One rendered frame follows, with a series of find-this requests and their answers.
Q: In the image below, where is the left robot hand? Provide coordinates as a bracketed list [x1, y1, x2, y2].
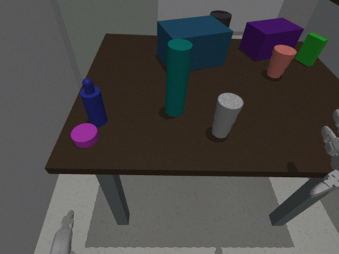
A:
[50, 210, 81, 254]

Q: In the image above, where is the table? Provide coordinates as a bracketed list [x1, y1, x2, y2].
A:
[45, 33, 339, 226]

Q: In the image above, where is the right robot hand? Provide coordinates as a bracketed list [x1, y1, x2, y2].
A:
[310, 109, 339, 197]

